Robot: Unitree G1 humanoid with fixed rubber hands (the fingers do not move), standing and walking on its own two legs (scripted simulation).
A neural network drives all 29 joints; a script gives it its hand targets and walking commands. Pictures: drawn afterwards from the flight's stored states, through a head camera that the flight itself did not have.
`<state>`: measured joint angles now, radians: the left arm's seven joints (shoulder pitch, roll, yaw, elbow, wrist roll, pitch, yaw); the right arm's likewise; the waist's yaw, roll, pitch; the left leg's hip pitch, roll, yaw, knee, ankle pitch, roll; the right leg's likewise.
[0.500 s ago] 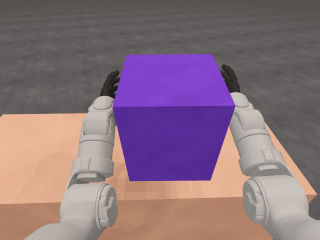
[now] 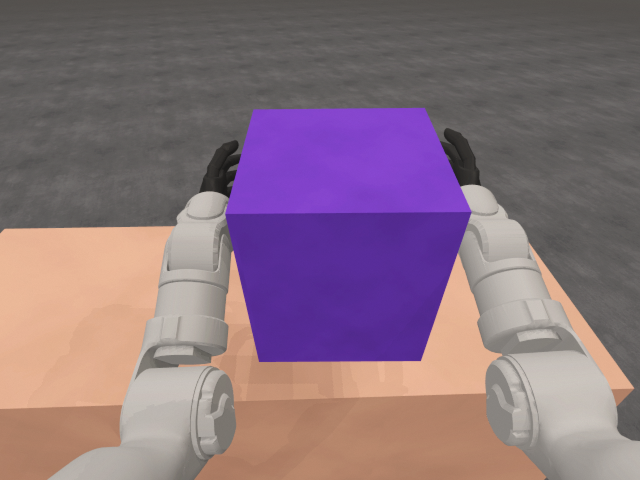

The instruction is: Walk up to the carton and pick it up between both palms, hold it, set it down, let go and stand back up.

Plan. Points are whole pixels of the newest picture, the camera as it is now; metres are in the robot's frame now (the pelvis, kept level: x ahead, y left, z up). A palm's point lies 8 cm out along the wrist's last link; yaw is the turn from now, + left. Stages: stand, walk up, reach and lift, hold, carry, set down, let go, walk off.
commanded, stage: hold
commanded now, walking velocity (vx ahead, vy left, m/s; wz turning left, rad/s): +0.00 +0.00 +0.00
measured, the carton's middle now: (339, 238) +0.35 +0.00 +0.17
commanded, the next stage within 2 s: none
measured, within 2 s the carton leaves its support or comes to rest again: neither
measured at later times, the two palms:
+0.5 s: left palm (216, 201) +0.37 +0.15 +0.21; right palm (461, 191) +0.38 -0.15 +0.22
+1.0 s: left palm (217, 201) +0.37 +0.15 +0.21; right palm (461, 192) +0.38 -0.15 +0.22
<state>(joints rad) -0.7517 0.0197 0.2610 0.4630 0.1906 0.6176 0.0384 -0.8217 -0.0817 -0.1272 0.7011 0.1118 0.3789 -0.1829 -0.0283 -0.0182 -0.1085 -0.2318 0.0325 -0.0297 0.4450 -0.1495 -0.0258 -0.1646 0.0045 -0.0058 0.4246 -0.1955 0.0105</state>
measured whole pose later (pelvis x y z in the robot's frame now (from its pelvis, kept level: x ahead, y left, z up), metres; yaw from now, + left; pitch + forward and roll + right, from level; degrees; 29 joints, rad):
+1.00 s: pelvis +0.00 +0.00 +0.00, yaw +0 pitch -4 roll -1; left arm -0.75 0.02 0.26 0.46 0.19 0.62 0.04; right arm -0.82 -0.08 -0.13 0.70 0.11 0.38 -0.18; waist -0.03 -0.02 -0.11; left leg -0.23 0.03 -0.03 0.44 -0.15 -0.03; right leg -0.16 0.00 -0.01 0.42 -0.20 0.01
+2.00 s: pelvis +0.00 +0.00 +0.00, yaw +0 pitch -4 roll -1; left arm -0.75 0.02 0.26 0.46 0.19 0.62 0.04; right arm -0.82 -0.08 -0.13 0.69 0.11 0.38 -0.18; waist -0.03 -0.02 -0.11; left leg -0.23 0.03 -0.03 0.44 -0.15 -0.03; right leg -0.16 0.00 -0.01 0.42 -0.20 0.01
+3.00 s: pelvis +0.00 +0.00 +0.00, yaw +0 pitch -4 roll -1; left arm -0.75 0.02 0.26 0.45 0.19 0.62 0.04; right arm -0.81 -0.08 -0.13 0.69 0.11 0.38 -0.18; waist -0.03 -0.02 -0.10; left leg -0.23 0.03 -0.03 0.44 -0.15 -0.03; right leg -0.16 0.00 -0.01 0.42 -0.20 0.01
